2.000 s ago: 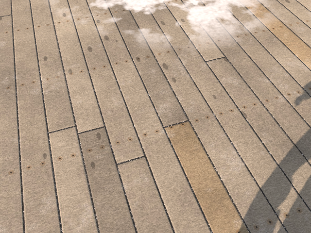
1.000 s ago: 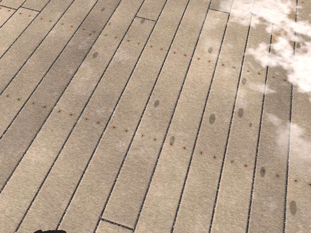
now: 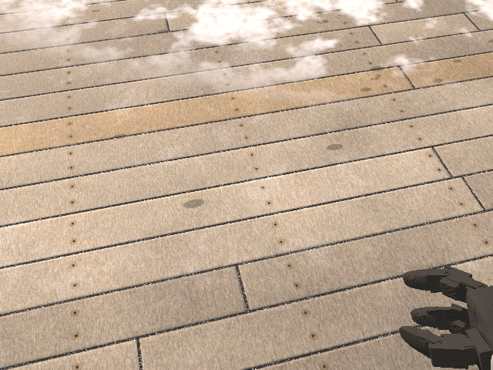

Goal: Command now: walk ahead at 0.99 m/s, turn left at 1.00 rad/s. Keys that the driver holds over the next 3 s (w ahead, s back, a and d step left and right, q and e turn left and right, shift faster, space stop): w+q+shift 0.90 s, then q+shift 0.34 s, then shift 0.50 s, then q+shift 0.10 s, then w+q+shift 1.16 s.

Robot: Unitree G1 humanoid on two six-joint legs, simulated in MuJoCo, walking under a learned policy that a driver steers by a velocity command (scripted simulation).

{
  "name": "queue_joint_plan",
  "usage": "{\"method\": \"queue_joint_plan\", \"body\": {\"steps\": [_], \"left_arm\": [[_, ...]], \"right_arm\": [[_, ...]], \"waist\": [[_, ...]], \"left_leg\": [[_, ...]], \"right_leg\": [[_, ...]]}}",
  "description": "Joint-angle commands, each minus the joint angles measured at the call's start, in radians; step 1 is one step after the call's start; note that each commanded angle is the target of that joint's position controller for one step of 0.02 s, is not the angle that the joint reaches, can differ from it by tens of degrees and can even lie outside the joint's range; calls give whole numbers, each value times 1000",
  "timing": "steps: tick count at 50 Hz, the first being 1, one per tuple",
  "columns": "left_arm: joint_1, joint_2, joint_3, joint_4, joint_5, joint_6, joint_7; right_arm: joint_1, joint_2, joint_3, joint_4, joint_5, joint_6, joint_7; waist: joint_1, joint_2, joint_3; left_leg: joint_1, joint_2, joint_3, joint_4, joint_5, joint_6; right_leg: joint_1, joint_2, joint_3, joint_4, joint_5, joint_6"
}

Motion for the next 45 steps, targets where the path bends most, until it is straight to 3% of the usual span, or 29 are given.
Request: {"method": "queue_joint_plan", "body": {"steps": [1,2,3,4,5,6,7,8,10,12,14,18,20,21,22,23,24,25,26,27,28,30,32,36,38,40,42,44,45], "left_arm": [[-161,285,62,-126,0,22,13],[-181,260,60,-141,7,30,5],[-202,131,34,-181,22,29,-13],[-191,146,29,-311,-4,5,-14],[-283,172,23,-328,-1,-22,-13],[-291,160,14,-319,-7,-33,-11],[-328,144,7,-309,15,-29,-4],[-280,127,2,-297,29,-9,-1],[-282,132,1,-297,45,32,-5],[-406,103,-11,-344,38,42,-13],[-540,69,-27,-394,21,36,-24],[-613,79,-31,-422,0,29,-28],[-568,111,-20,-416,-3,24,-18],[-476,155,-2,-390,-6,21,-7],[-302,202,21,-351,-12,16,7],[-73,258,50,-298,-6,13,29],[67,318,69,-265,36,7,44],[-67,343,76,-286,39,10,28],[-204,226,63,-313,29,15,20],[-250,152,45,-304,23,18,15],[-243,124,38,-278,28,17,12],[-185,92,26,-202,19,1,6],[-154,67,19,-152,-6,-20,-12],[-201,93,19,-129,-7,-48,-18],[-162,116,24,-106,-7,-49,-12],[-116,167,30,-95,-3,-46,-4],[-93,226,44,-97,-9,-24,10],[-164,275,56,-130,-5,11,18],[-199,263,56,-149,2,22,11]], "right_arm": [[441,-146,-66,89,11,-8,-37],[598,-195,-103,156,12,-6,-63],[509,-273,-132,151,38,8,-86],[466,-352,-140,91,-4,25,-80],[512,-313,-143,94,-4,25,-90],[489,-264,-134,124,3,12,-97],[480,-227,-123,147,12,-12,-101],[426,-215,-115,135,10,-26,-111],[410,-161,-92,135,20,-55,-108],[428,-166,-93,141,19,-71,-101],[458,-165,-96,154,14,-79,-96],[529,-191,-110,190,33,-80,-86],[517,-208,-114,195,33,-75,-95],[509,-234,-120,197,29,-75,-96],[464,-273,-127,190,24,-77,-91],[405,-246,-119,177,15,-88,-87],[415,-64,-75,139,23,-97,-92],[505,-67,-54,89,53,-89,-98],[439,-135,-59,124,20,-69,-105],[383,-146,-63,127,2,-56,-91],[338,-134,-63,126,-6,-44,-76],[294,-70,-47,86,-11,-19,-44],[226,-26,-30,36,-10,0,-30],[105,-31,-13,-44,-3,4,-10],[15,-37,-7,-62,-7,3,4],[6,-24,-1,-59,-4,-2,10],[90,-64,-17,-20,-4,-6,-7],[430,-145,-60,81,2,-11,-34],[607,-190,-95,151,6,-11,-59]], "waist": [[-323,-138,-178],[-363,-72,-242],[-244,184,-160],[-176,199,-337],[-209,13,-311],[-159,-57,-156],[-117,-130,-49],[-61,-125,-70],[-28,-97,-30],[-49,-106,24],[-93,-76,59],[-154,-5,5],[-127,10,-36],[-84,14,-107],[27,15,-196],[149,6,-290],[143,-236,-393],[16,-439,-474],[6,-249,-302],[-5,-123,-183],[-11,-45,-116],[-42,-79,-45],[-61,-85,-9],[-110,-91,53],[-87,-47,98],[-95,-61,92],[-154,-112,6],[-321,-142,-165],[-375,-83,-232]], "left_leg": [[636,-131,18,-29,-126,68],[916,-125,-75,-108,-166,93],[987,40,-366,-156,-165,117],[1207,210,-901,-374,-285,303],[1147,234,-971,-503,-352,273],[979,216,-915,-543,-291,242],[798,147,-788,-517,-63,201],[734,112,-706,-528,-77,194],[542,71,-671,-553,-7,205],[423,18,-608,-607,-27,186],[374,-29,-568,-619,75,147],[505,-12,-573,-577,353,78],[570,-11,-580,-475,539,34],[599,-16,-579,-354,675,5],[559,-27,-568,-143,706,-21],[425,-71,-525,124,597,-39],[177,-168,-418,493,-225,-50],[12,-165,-329,640,-376,-61],[-34,-65,-300,647,-250,-58],[-24,-20,-266,604,-183,-67],[-10,9,-250,577,-173,-72],[-11,55,-244,551,-176,-77],[-68,88,-233,532,-152,-74],[-40,89,-157,326,25,-76],[30,53,-50,143,84,-52],[133,0,30,30,87,-14],[268,-79,66,-7,21,15],[644,-132,14,-28,-61,61],[926,-121,-80,-120,-94,93]], "right_leg": [[-286,-262,74,519,1551,-142],[-497,-214,92,855,1147,-125],[-810,-17,110,1234,56,-91],[-1123,65,310,1435,-47,-57],[-1161,4,427,1367,44,-67],[-1146,-35,431,1251,93,-71],[-1066,-72,427,1158,85,-66],[-1007,-85,435,1107,63,-56],[-926,-111,431,999,16,-19],[-897,-115,395,811,83,-3],[-845,-86,372,625,313,-5],[-720,-8,356,394,540,-53],[-591,35,365,300,493,-73],[-466,65,369,303,421,-84],[-269,58,377,299,348,-95],[-22,-17,419,333,219,-111],[207,-300,738,265,-123,-156],[188,-460,1253,44,-269,-225],[20,-401,1158,11,-387,-232],[-118,-356,971,21,-266,-230],[-210,-317,836,14,-100,-217],[-314,-279,644,-16,81,-193],[-335,-275,508,-49,258,-168],[-416,-218,224,-115,576,-137],[-412,-172,122,-160,671,-120],[-351,-180,60,-94,1092,-100],[-252,-203,57,70,1461,-95],[-323,-242,92,496,1569,-118],[-518,-205,105,830,1212,-113]]}}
